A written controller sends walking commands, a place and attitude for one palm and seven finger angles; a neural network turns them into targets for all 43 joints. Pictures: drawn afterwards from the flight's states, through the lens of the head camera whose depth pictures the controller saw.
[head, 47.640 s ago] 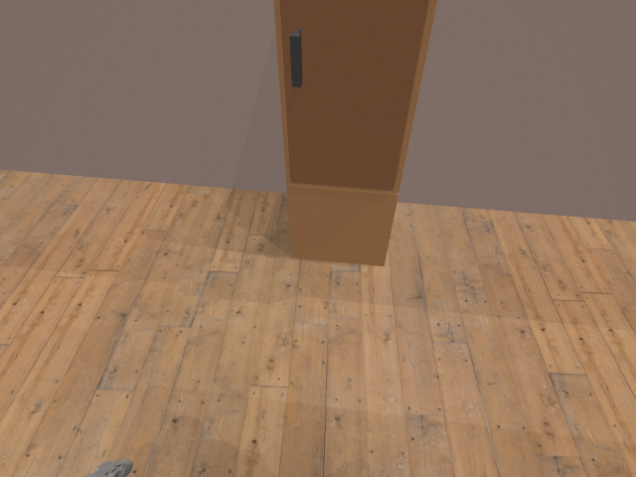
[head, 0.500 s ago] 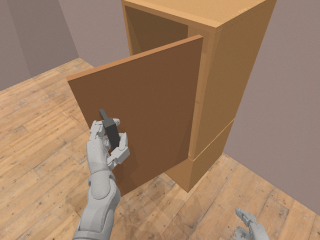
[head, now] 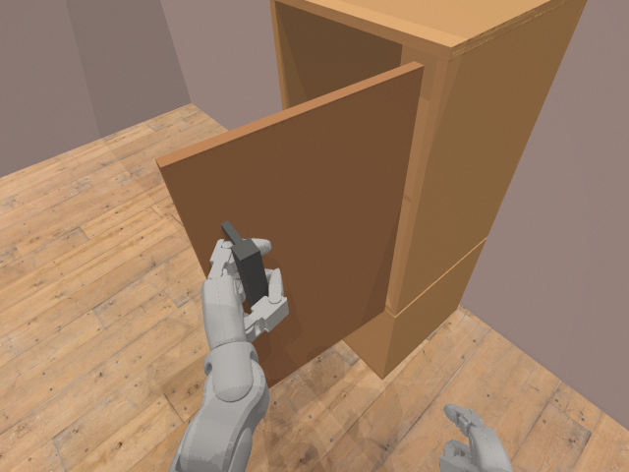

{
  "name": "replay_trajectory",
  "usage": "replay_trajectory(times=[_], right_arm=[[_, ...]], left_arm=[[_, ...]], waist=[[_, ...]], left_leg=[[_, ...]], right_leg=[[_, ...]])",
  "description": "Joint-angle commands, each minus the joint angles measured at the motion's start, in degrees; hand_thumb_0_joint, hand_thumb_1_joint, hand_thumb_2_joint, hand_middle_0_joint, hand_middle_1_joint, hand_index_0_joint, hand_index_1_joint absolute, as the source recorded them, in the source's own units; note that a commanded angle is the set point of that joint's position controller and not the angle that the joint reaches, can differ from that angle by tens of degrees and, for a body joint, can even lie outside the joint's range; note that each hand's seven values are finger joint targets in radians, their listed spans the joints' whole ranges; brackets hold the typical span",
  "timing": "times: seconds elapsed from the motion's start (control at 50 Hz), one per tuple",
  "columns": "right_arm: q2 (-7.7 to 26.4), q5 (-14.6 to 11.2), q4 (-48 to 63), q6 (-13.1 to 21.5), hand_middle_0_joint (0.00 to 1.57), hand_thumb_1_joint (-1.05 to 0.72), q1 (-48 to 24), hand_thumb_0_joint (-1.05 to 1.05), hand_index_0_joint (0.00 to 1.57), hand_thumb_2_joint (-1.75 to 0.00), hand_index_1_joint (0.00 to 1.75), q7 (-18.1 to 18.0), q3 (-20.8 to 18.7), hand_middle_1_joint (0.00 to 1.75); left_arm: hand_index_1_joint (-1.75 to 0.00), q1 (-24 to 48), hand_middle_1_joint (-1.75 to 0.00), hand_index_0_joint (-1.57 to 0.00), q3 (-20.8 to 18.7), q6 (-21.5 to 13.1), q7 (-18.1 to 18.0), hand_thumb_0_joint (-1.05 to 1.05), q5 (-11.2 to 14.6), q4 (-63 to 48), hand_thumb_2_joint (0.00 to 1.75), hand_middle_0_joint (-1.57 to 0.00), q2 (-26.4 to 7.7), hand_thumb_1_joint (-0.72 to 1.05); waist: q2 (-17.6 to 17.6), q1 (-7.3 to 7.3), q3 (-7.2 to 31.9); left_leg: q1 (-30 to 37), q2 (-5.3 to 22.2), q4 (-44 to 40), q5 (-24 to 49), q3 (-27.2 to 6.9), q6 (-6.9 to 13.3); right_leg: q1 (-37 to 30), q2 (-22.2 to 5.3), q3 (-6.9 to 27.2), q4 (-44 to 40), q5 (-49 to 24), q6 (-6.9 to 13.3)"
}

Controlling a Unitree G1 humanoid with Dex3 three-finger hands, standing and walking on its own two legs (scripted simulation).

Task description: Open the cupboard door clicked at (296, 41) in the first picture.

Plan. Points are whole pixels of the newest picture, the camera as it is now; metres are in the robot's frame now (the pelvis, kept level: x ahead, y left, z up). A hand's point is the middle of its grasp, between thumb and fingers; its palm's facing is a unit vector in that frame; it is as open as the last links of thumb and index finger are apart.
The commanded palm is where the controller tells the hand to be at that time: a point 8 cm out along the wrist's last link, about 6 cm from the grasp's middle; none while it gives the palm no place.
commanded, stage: open thumb and fingers to let go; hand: left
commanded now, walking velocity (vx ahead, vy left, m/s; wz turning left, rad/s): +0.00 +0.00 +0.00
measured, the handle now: (245, 270) +0.33 +0.12 +0.10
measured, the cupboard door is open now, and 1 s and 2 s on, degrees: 84 84 85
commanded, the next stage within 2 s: slide the hand sideways off the handle in 0.68 s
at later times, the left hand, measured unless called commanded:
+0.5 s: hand (269, 296) +0.29 +0.08 +0.11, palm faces +0.33 -0.94 +0.00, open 14.0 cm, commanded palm +0.25 +0.12 +0.10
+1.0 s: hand (253, 320) +0.26 +0.09 +0.10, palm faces -0.17 -0.98 -0.09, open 16.3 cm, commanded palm +0.23 +0.12 +0.10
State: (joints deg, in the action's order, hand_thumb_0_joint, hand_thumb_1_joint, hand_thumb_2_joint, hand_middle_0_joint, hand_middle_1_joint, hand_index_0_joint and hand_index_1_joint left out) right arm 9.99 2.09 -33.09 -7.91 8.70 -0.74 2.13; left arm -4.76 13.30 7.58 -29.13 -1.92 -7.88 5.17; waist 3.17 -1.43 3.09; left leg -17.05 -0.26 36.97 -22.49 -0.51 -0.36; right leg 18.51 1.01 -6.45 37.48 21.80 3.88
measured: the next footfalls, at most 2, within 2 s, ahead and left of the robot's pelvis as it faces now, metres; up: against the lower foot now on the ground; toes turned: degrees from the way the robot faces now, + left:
none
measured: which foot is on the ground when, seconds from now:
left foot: down 0.00-1.00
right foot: down 0.00-1.00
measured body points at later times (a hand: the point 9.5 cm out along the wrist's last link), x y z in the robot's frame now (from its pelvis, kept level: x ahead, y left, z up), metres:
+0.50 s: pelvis -0.04 +0.01 +0.01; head -0.05 -0.01 +0.46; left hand +0.27 +0.13 +0.11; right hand +0.13 -0.21 -0.09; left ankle -0.04 +0.13 -0.72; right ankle -0.02 -0.07 -0.72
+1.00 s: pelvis -0.04 +0.04 +0.00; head -0.05 +0.02 +0.45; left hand +0.27 +0.15 +0.11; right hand +0.12 -0.18 -0.09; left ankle -0.04 +0.13 -0.72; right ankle -0.02 -0.07 -0.72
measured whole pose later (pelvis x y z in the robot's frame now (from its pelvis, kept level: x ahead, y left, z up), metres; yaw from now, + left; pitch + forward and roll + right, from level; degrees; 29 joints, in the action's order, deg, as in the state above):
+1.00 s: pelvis -0.04 +0.04 +0.00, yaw -1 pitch -1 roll +0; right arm 11.7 -0.9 -33.2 -2.7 12.5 -2.7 3.3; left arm 7.3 11.3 -2.9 -1.6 4.3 9.3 -5.3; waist 2.5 -1.5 1.0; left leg -16.4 -2.1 36.4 -19.0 1.1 2.5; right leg 17.6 -0.8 -4.9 35.8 17.2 1.6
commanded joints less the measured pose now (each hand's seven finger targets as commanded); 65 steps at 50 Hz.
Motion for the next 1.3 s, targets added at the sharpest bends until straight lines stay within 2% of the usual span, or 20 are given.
replay_trajectory(times=[0.0,0.04,0.14,0.24,0.28,0.44,0.6,0.64,0.7,0.76,0.78,0.8,0.84,0.88,0.92,0.96,1.0,1.04,1.16,1.28], right_arm=[[4.27,0.12,9.38,3.63,0.2,-0.9,-6.47,0.0,0.2,-0.9,0.3,-1.14,-1.76,0.3],[4.4,0.09,8.78,4.1,0.2,-0.9,-6.56,0.0,0.2,-0.9,0.3,-1.36,-1.79,0.3],[4.75,0.32,7.92,5.61,0.2,-0.9,-6.49,0.0,0.2,-0.9,0.3,-1.78,-2.0,0.3],[4.67,0.08,6.88,6.53,0.2,-0.9,-7.3,0.0,0.2,-0.9,0.3,-2.14,-1.99,0.3],[4.69,0.1,6.51,7.02,0.2,-0.9,-7.24,0.0,0.2,-0.9,0.3,-2.07,-2.04,0.3],[4.9,0.14,5.83,7.12,0.2,-0.9,-7.51,0.0,0.2,-0.9,0.3,-2.1,-2.19,0.3],[4.91,0.06,6.09,6.53,0.2,-0.9,-6.9,0.0,0.2,-0.9,0.3,-1.31,-2.11,0.3],[4.97,0.11,5.71,6.07,0.2,-0.9,-6.98,0.0,0.2,-0.9,0.3,-1.32,-2.15,0.3],[4.73,0.28,6.21,5.65,0.2,-0.9,-7.32,0.0,0.2,-0.9,0.3,-1.23,-2.2,0.3],[4.56,0.05,6.2,5.14,0.2,-0.9,-7.69,0.0,0.2,-0.9,0.3,-0.93,-1.97,0.3],[6.34,0.11,4.27,4.65,0.2,-0.9,-3.0,0.0,0.2,-0.9,0.3,-0.58,-1.72,0.3],[6.27,-0.62,6.54,4.87,0.2,-0.9,-2.46,0.0,0.2,-0.9,0.3,-1.07,-2.15,0.3],[6.34,-1.12,7.78,5.19,0.2,-0.9,-2.34,0.0,0.2,-0.9,0.3,-2.09,-1.83,0.3],[6.29,-1.95,8.67,6.69,0.2,-0.9,-2.6,0.0,0.2,-0.9,0.3,-2.33,-1.12,0.3],[6.41,-3.25,9.83,8.29,0.2,-0.9,-4.36,0.0,0.2,-0.9,0.3,-2.73,-0.39,0.3],[6.49,-3.88,10.32,10.2,0.2,-0.9,-5.55,0.0,0.2,-0.9,0.3,-2.71,-0.15,0.3],[6.74,-3.95,10.72,11.52,0.2,-0.9,-5.64,0.0,0.2,-0.9,0.3,-2.08,-0.27,0.3],[6.84,-3.77,10.66,12.07,0.2,-0.9,-4.98,0.0,0.2,-0.9,0.3,-1.15,-0.63,0.3],[6.89,-3.02,12.11,11.72,0.2,-0.9,-3.08,0.0,0.2,-0.9,0.3,0.8,-1.47,0.3],[6.43,-3.08,13.48,11.25,0.2,-0.9,-4.42,0.0,0.2,-0.9,0.3,0.03,-0.77,0.3]], left_arm=[[-1.29,11.7,-1.29,-0.36,-0.95,-5.26,-0.06,0.0,-1.08,-12.39,0.66,-0.36,2.39,0.34],[-1.27,13.21,-1.27,-0.35,-1.43,-5.79,-0.26,0.0,-1.53,-10.14,0.6,-0.35,1.74,0.2],[-1.24,18.27,-1.24,-0.32,-3.08,-7.68,-0.55,0.0,-1.47,-7.12,0.45,-0.32,0.5,-0.15],[-1.2,22.81,-1.2,-0.3,-3.46,-9.27,-0.34,0.0,-0.7,-3.62,0.3,-0.3,0.67,-0.5],[-1.2,24.66,-1.2,-0.3,-3.5,-9.81,-0.93,0.0,-0.62,-2.06,0.3,-0.3,1.02,-0.5],[-0.8,28.83,-0.8,-0.23,-4.18,-10.2,-1.81,0.0,-0.63,4.01,0.3,-0.23,1.29,-0.5],[-0.4,32.15,-0.4,-0.17,-1.47,-9.94,-2.66,0.0,-1.84,5.04,0.3,-0.17,4.38,-0.5],[-0.3,32.42,-0.3,-0.15,-2.37,-9.45,-3.46,0.0,-2.23,6.46,0.3,-0.15,3.33,-0.5],[-0.3,32.54,-0.3,-0.15,-2.23,-8.96,-4.46,0.0,-2.74,5.54,0.3,-0.15,3.87,-0.5],[-0.3,32.34,-0.3,-0.15,-1.02,-8.33,-4.79,0.0,-2.61,5.39,0.3,-0.15,5.42,-0.5],[-0.3,29.52,-0.3,-0.15,10.11,-10.52,7.36,0.0,-7.03,7.34,0.3,-0.15,2.07,-0.5],[-0.3,32.59,-0.3,-0.15,6.39,-13.18,13.8,0.0,-4.91,3.22,0.3,-0.15,-1.48,-0.5],[-0.3,32.34,-0.3,-0.15,5.08,-15.65,20.96,0.0,-3.2,1.48,0.3,-0.15,-5.22,-0.5],[-0.3,33.04,-0.3,-0.15,7.05,-16.34,28.36,0.0,0.49,2.42,0.3,-0.15,-3.7,-0.5],[-0.3,32.14,-0.3,-0.15,4.5,-15.02,32.49,0.0,6.66,3.23,0.3,-0.15,-2.95,-0.5],[-0.3,27.84,-0.3,-0.15,0.95,-13.24,33.02,0.0,11.21,3.65,0.3,-0.15,-2.38,-0.5],[-0.3,24.75,-0.3,-0.15,-0.36,-12.49,31.44,0.0,12.28,1.22,0.3,-0.15,-1.78,-0.5],[-0.3,20.89,-0.3,-0.15,-1.86,-12.25,28.98,0.0,10.73,0.58,0.3,-0.15,-3.26,-0.5],[-0.3,13.74,-0.3,-0.15,-1.64,-13.01,25.31,0.0,3.9,-7.79,0.3,-0.15,-7.23,-0.5],[-0.3,6.38,-0.3,-0.15,-4.56,-11.36,26.52,0.0,5.24,-13.68,0.3,-0.15,-9.98,-0.5]], waist=[[-8.58,0.17,13.49],[-8.56,0.35,10.97],[-9.96,0.58,10.63],[-6.97,0.63,8.58],[-6.83,0.81,8.05],[-9.26,0.58,7.71],[-5.38,1.08,9.18],[-7.32,1.02,8.56],[-8.43,0.63,10.07],[-5.9,0.54,9.48],[-10.43,4.8,6.3],[-7.25,3.46,10.64],[-3.16,2.31,13.36],[-2.04,3.25,11.79],[-2.99,2.71,9.21],[-4.75,1.38,7.08],[-6.5,0.43,7.37],[-6.84,-0.6,6.57],[-5.07,-0.5,7.69],[-3.63,-1.0,7.4]], left_leg=[[1.17,-0.85,-1.82,20.52,-0.42,1.11],[0.91,-0.73,-2.13,18.61,-0.58,1.27],[0.43,-0.99,-2.62,14.8,-0.5,1.58],[0.8,-1.2,-3.27,11.75,-0.07,1.58],[1.01,-1.1,-3.62,10.94,-0.17,1.6],[1.35,-1.12,-5.22,9.39,-0.11,1.81],[2.72,-0.28,-6.25,11.74,-0.66,1.46],[2.21,-0.05,-6.4,11.25,-1.02,1.34],[2.24,-0.03,-6.21,12.21,-0.88,1.35],[2.2,0.18,-6.49,12.49,-1.11,0.98],[3.62,0.37,-6.67,14.76,-1.44,1.59],[4.27,0.12,-6.01,16.6,-1.1,1.79],[6.12,-0.21,-5.75,18.06,-1.04,1.83],[6.8,-0.22,-5.9,16.89,-1.74,1.79],[5.54,0.06,-7.04,13.33,-2.64,1.41],[4.38,0.45,-8.19,10.89,-3.38,0.82],[3.68,0.56,-8.7,10.03,-3.92,0.5],[3.02,0.75,-9.01,10.24,-3.61,0.17],[3.26,1.1,-7.64,14.37,-1.9,0.18],[2.79,0.51,-7.09,14.16,-0.68,0.95]], right_leg=[[-10.7,-3.69,6.59,-5.17,-35.1,-3.29],[-9.1,-3.69,6.89,-6.65,-30.49,-3.15],[-8.33,-4.27,8.38,-9.55,-22.52,-3.48],[-6.64,-4.52,9.47,-12.47,-13.85,-3.04],[-5.65,-4.32,9.21,-12.83,-11.11,-2.85],[-5.17,-3.9,8.8,-14.76,-5.69,-2.65],[-3.39,-2.2,5.0,-10.27,-9.66,-1.62],[-3.13,-2.03,4.64,-10.22,-8.84,-1.61],[-3.65,-1.88,4.52,-9.65,-9.46,-1.54],[-3.04,-1.68,3.98,-8.64,-9.77,-1.23],[-1.13,-1.6,5.34,-6.91,-14.8,-1.16],[-2.49,-1.67,5.06,-5.86,-17.67,-0.88],[-4.3,-1.74,5.25,-5.05,-19.93,-0.58],[-3.09,-1.5,4.69,-5.32,-18.45,-0.49],[-2.65,-0.86,3.65,-6.32,-14.35,-0.54],[-2.39,-0.47,2.51,-6.9,-11.25,-0.81],[-2.26,-0.41,1.96,-6.55,-9.78,-1.09],[-2.08,-0.44,2.02,-6.26,-9.22,-1.16],[-2.69,-0.89,3.32,-5.17,-12.9,-0.99],[-5.0,-0.88,4.16,-5.94,-15.17,-1.09]])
